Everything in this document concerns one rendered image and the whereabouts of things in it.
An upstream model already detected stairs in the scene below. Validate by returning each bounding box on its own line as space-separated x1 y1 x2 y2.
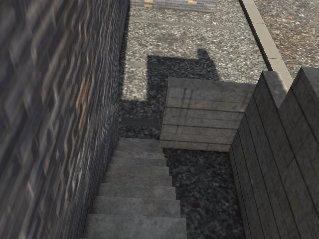
77 137 187 239

